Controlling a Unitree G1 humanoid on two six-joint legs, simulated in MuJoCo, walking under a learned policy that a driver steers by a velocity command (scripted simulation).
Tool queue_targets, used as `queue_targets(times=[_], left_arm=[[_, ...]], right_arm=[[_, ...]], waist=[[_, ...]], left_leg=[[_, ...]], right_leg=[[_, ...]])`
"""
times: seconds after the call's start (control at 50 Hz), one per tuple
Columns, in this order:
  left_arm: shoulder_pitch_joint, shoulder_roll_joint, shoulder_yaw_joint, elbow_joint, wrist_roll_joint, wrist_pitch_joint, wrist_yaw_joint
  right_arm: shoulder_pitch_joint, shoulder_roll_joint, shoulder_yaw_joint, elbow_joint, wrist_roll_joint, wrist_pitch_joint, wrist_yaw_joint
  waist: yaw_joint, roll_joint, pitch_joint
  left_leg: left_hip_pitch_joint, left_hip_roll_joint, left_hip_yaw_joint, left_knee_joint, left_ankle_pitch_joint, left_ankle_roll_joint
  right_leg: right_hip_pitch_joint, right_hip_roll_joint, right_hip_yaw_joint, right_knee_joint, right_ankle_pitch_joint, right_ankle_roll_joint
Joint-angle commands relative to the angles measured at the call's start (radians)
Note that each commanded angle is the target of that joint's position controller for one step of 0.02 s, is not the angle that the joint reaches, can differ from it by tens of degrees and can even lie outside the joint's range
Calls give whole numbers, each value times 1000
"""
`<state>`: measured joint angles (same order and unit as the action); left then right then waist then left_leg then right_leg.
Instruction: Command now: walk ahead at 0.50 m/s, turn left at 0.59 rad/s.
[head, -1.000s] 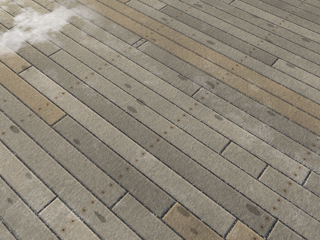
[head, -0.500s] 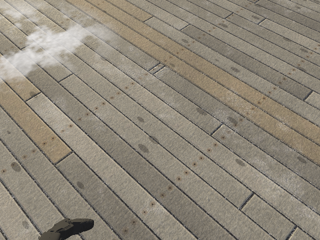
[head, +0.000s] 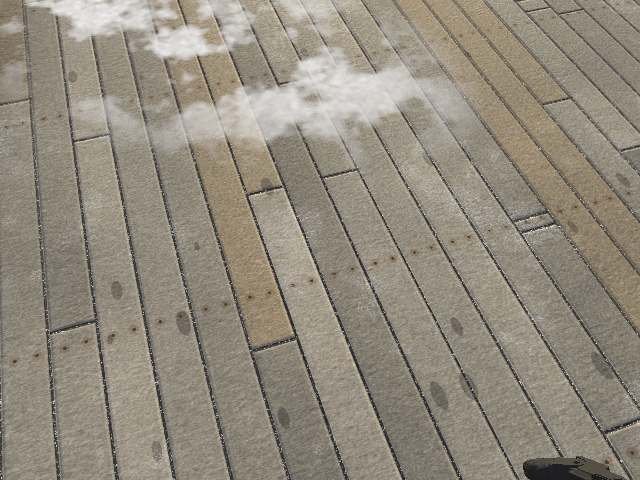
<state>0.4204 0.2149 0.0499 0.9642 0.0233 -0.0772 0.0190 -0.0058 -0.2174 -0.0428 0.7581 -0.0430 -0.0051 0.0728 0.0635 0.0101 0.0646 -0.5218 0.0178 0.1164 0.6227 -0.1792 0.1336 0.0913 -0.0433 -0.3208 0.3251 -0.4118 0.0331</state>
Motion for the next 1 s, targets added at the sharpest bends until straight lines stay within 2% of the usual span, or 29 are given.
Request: queue_targets(times=[0.02, 0.04, 0.06, 0.08, 0.1, 0.12, 0.14, 0.16, 0.18, 0.2, 0.24, 0.32, 0.38, 0.48, 0.52, 0.54, 0.56, 0.58, 0.6, 0.62, 0.64, 0.66, 0.68, 0.72, 0.74, 0.78, 0.88, 0.96, 1.0], left_arm=[[8, 207, 42, -44, -5, 20, 6], [10, 172, 32, -79, 0, 21, 2], [0, 89, 19, -166, -14, 10, -20], [-133, 173, 33, -193, -3, -2, -24], [-177, 146, 24, -208, -17, -14, -28], [-148, 137, 21, -189, -18, -20, -24], [-145, 134, 22, -187, 0, -8, -23], [-110, 128, 20, -176, 19, 13, -24], [-100, 126, 21, -173, 29, 31, -26], [-98, 115, 19, -180, 29, 44, -31], [-163, 112, 18, -205, 27, 56, -35], [-334, 121, 17, -264, 22, 60, -36], [-417, 121, 11, -295, 19, 55, -41], [-551, 121, -5, -361, 8, 37, -50], [-519, 138, -4, -366, 4, 28, -47], [-451, 150, 0, -350, 1, 23, -41], [-346, 176, 11, -318, 0, 18, -30], [-200, 203, 23, -281, 1, 6, -17], [-44, 266, 39, -271, 23, -2, 2], [-32, 346, 55, -272, 45, 6, 5], [-69, 284, 50, -264, 17, 17, -7], [-138, 194, 31, -264, 6, 17, -14], [-173, 143, 18, -256, 5, 13, -22], [-172, 128, 8, -222, 0, 5, -25], [-155, 148, 13, -205, -6, -3, -30], [-115, 151, 15, -181, -19, -16, -40], [-53, 182, 29, -149, -20, -2, -37], [-5, 213, 42, -139, -16, 6, -41], [-12, 226, 48, -144, -14, 10, -38]], right_arm=[[263, -121, -50, 25, -10, -21, -23], [411, -209, -80, 60, -19, -27, -40], [360, -315, -101, 28, 6, -17, -50], [398, -300, -99, 21, 18, -2, -60], [355, -258, -87, 37, 24, -3, -69], [310, -204, -74, 42, 32, -11, -70], [271, -179, -65, 39, 37, -22, -73], [244, -161, -58, 31, 41, -31, -74], [247, -150, -52, 30, 45, -43, -71], [261, -164, -54, 34, 48, -51, -69], [302, -186, -59, 43, 46, -58, -65], [407, -192, -59, 64, 45, -57, -66], [464, -195, -58, 74, 44, -58, -71], [531, -203, -57, 85, 30, -53, -86], [504, -220, -61, 77, 28, -53, -94], [463, -231, -63, 68, 28, -54, -95], [433, -244, -65, 60, 28, -57, -90], [408, -249, -66, 56, 36, -64, -80], [413, -187, -49, 30, 47, -72, -68], [538, -86, -29, 12, 70, -69, -71], [557, -167, -35, 43, 29, -63, -78], [504, -166, -36, 58, 19, -59, -73], [432, -154, -29, 46, 12, -59, -66], [376, -136, -24, 23, -3, -48, -49], [398, -126, -19, 23, -6, -42, -44], [362, -119, -12, 12, -15, -40, -41], [127, -81, 24, -66, 0, -46, -32], [44, -105, 25, -96, 14, -56, -43], [70, -121, 19, -97, 17, -65, -52]], waist=[[-162, -77, -164], [-215, 29, -278], [-140, 271, -342], [-196, 80, -307], [-163, 38, -188], [-109, -24, -103], [-70, -34, -76], [-43, -21, -83], [-32, -18, -86], [-24, -3, -92], [-40, 0, -65], [-99, 23, -17], [-130, 36, -20], [-168, 59, -1], [-139, 74, -5], [-100, 80, -20], [-56, 77, -70], [19, 37, -150], [73, -42, -291], [-1, -280, -397], [-29, -208, -343], [-50, -101, -188], [-50, -36, -107], [-78, -82, -57], [-93, -129, -78], [-94, -115, -84], [-49, -109, -30], [-25, -102, -49], [-48, -102, -56]], left_leg=[[347, -119, 38, -111, -57, 77], [611, 56, -210, -150, -176, 131], [868, 321, -780, -287, -202, 273], [835, 324, -787, -352, -80, 264], [732, 299, -629, -343, 34, 241], [580, 251, -531, -356, 189, 199], [491, 194, -459, -364, 267, 169], [439, 162, -417, -376, 306, 157], [415, 138, -395, -379, 359, 152], [397, 127, -385, -392, 358, 161], [372, 107, -382, -422, 308, 152], [433, 97, -418, -440, 274, 117], [506, 93, -434, -412, 321, 100], [590, 105, -479, -335, 464, 97], [580, 114, -500, -300, 518, 71], [536, 103, -491, -260, 591, 46], [498, 80, -480, -165, 709, 21], [441, 26, -440, 16, 715, -3], [302, -33, -396, 280, 448, -22], [13, -194, -276, 561, -334, -57], [-63, -129, -283, 658, -321, -46], [-63, -89, -275, 656, -226, -51], [-54, -64, -258, 610, -177, -57], [-13, -20, -224, 523, -155, -69], [7, -16, -201, 501, -157, -80], [-7, 3, -166, 443, -157, -101], [14, 21, -112, 128, 0, -150], [119, -11, -101, -4, 48, -157], [198, -20, -113, -75, 21, -148]], right_leg=[[-69, -227, 36, 433, 1029, -115], [-301, -200, 37, 736, 658, -81], [-754, 27, 121, 1092, -135, -14], [-868, 9, 304, 1123, -80, -20], [-887, -41, 327, 1073, 23, -31], [-815, -77, 330, 958, 76, -33], [-749, -96, 342, 890, 78, -27], [-688, -99, 343, 856, 87, -18], [-663, -97, 340, 837, 87, -10], [-662, -88, 331, 811, 97, 0], [-699, -84, 322, 740, 165, 15], [-817, -69, 326, 576, 309, 28], [-844, -43, 334, 484, 378, 22], [-815, 14, 324, 330, 371, -6], [-707, 33, 334, 257, 343, -29], [-583, 53, 330, 216, 307, -46], [-422, 87, 315, 200, 265, -64], [-216, 70, 321, 141, 304, -89], [31, -127, 515, 117, 121, -133], [238, -396, 971, 31, 83, -248], [135, -381, 1119, -26, -2, -281], [-18, -333, 966, -52, -10, -272], [-124, -272, 826, -67, 83, -257], [-226, -169, 656, -100, 281, -219], [-231, -172, 636, -94, 397, -241], [-233, -156, 600, -98, 524, -267], [-313, -104, 537, -152, 418, -256], [-308, -117, 570, -96, 444, -230], [-307, -126, 609, -41, 410, -210]])
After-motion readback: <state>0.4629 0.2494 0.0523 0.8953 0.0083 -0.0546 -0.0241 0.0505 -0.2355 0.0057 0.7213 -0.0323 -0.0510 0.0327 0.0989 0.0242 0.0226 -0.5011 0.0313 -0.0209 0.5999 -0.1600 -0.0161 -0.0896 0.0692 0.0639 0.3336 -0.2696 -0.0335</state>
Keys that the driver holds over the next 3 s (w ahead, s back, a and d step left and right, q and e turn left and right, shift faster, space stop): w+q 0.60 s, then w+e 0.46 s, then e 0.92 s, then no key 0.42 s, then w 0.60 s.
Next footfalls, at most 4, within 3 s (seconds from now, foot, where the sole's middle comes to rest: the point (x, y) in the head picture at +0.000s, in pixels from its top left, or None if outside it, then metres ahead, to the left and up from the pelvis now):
0.02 left None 0.16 0.07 -0.76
0.60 right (349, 435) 0.53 0.00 -0.76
1.06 left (227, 377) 0.64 0.27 -0.76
1.52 right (318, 323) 0.79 0.08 -0.76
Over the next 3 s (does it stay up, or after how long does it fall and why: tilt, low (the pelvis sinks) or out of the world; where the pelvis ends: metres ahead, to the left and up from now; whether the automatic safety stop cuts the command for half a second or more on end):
stays up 0.85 0.14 0.02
